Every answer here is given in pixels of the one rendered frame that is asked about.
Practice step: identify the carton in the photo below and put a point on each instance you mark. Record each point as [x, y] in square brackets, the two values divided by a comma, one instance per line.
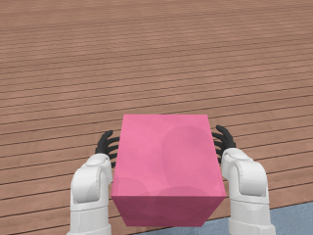
[166, 172]

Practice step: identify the left robot forearm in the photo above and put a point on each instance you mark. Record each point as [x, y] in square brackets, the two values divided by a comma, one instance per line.
[89, 197]

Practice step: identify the robot right hand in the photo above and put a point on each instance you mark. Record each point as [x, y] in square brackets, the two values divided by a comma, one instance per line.
[227, 141]

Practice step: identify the robot left hand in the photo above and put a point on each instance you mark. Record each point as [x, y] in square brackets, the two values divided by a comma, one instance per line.
[104, 142]

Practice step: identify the right robot forearm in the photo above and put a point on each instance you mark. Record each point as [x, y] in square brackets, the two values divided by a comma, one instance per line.
[249, 194]

